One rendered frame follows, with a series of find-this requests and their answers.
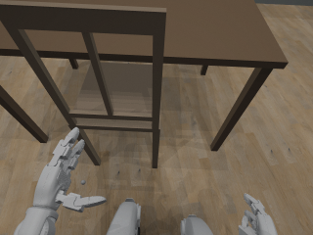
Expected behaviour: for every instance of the robot right hand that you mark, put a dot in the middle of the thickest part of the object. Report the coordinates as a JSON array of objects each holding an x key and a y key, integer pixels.
[{"x": 261, "y": 222}]

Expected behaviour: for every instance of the table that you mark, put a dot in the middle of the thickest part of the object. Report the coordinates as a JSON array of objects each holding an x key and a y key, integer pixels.
[{"x": 222, "y": 33}]

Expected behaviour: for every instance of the robot right thigh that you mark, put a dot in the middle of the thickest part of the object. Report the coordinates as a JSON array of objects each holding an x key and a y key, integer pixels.
[{"x": 194, "y": 226}]

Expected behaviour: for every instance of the chair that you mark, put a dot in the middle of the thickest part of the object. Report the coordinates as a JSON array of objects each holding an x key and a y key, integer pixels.
[{"x": 113, "y": 96}]

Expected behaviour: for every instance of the left robot shin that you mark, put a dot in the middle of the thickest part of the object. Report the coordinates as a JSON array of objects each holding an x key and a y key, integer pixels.
[{"x": 132, "y": 200}]

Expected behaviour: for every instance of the robot left forearm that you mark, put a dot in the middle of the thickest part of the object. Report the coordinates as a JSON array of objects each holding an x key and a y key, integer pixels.
[{"x": 38, "y": 221}]

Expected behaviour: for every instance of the robot left hand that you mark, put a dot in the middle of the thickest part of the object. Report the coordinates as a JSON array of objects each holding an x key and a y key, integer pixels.
[{"x": 56, "y": 174}]

